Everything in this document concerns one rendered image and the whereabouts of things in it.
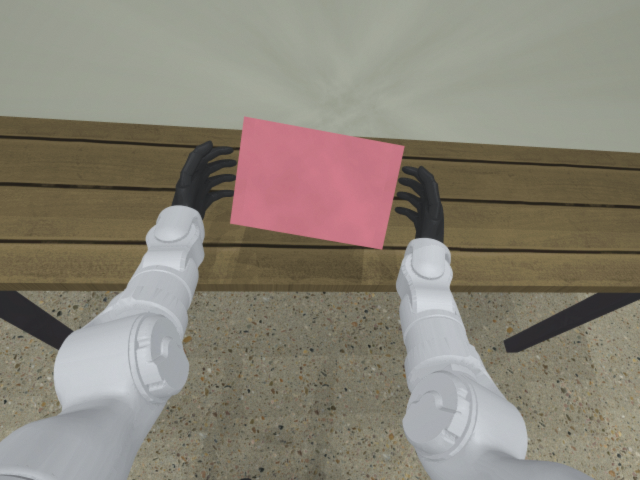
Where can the robot right hand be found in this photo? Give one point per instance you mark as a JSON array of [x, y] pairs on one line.
[[429, 221]]

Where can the robot right forearm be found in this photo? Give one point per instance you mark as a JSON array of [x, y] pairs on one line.
[[432, 328]]

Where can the right robot upper arm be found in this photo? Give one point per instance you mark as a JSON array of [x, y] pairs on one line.
[[463, 431]]

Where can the robot left hand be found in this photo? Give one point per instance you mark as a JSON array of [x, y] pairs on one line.
[[194, 184]]

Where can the carton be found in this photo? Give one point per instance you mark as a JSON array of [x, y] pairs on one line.
[[314, 183]]

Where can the left robot upper arm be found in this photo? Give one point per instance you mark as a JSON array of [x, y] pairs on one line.
[[113, 380]]

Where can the robot left forearm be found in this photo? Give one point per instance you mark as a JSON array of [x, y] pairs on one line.
[[165, 281]]

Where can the table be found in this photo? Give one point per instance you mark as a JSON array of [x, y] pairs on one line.
[[77, 199]]

